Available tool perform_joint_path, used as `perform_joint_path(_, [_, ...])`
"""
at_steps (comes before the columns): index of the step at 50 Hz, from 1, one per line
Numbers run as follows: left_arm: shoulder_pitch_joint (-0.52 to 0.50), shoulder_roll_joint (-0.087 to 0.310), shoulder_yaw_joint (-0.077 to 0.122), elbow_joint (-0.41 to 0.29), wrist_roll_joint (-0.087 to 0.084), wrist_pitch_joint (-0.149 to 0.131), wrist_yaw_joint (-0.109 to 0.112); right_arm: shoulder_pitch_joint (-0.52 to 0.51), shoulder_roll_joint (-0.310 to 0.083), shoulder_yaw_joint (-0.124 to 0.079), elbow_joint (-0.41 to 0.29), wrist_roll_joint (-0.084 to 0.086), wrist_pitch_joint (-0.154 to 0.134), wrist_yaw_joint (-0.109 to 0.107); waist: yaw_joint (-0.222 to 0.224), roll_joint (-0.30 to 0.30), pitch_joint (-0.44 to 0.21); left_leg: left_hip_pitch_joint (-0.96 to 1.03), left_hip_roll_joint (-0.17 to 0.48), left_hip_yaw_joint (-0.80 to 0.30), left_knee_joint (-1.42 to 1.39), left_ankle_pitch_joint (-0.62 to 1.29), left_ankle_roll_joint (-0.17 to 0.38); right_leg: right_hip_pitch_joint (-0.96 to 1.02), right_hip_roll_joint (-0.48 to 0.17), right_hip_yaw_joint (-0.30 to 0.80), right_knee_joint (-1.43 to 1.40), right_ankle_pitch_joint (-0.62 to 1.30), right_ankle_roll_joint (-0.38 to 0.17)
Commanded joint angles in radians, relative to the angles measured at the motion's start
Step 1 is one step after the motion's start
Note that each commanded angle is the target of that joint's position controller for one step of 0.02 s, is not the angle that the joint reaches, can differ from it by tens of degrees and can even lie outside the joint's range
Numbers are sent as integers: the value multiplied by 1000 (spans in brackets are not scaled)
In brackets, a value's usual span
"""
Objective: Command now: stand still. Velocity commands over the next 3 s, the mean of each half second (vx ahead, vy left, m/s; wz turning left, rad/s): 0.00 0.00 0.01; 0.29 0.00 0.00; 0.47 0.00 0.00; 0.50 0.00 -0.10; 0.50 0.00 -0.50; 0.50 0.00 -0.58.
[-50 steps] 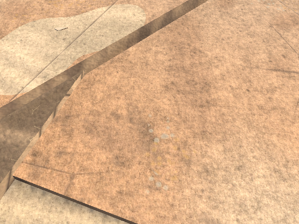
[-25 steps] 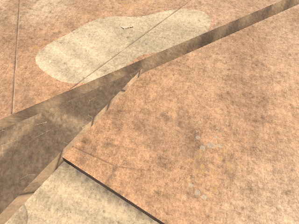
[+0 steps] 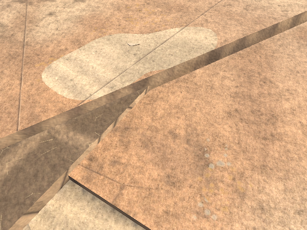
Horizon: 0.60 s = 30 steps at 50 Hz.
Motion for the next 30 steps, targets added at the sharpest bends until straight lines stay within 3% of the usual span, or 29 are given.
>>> perform_joint_path(1, [1, 120, 21, -19, -1, -8, 6, -15, -121, -29, -35, 2, -13, -6, 1, 13, -40, 6, 79, -75, -84, 258, 24, -2, 0, -3, -37, 152, -13])
perform_joint_path(25, [60, 73, 8, 66, -3, 0, 19, 24, -106, -11, 146, 11, -14, -20, -3, 0, -5, -13, 51, -28, -75, 206, 1, -30, 24, -18, -35, 130, -26])
perform_joint_path(26, [79, 62, 6, 76, -4, 2, 20, 38, -102, -10, 158, 12, -13, -22, -3, 6, -25, -6, 42, -22, -82, 100, 4, -25, 39, -35, -29, 44, -29])
perform_joint_path(28, [76, 55, 7, 71, -15, 3, 23, 46, -127, -19, 166, 24, -7, -27, -14, 34, 16, -58, 40, -45, -106, -295, 37, -90, 79, -75, 40, -206, -51])
perform_joint_path(30, [50, 41, 4, 44, -14, -12, 21, 67, -151, -28, 166, 29, -17, -24, -31, 94, 96, -112, 120, -166, -180, -522, 92, -204, 89, -80, 131, -299, -71])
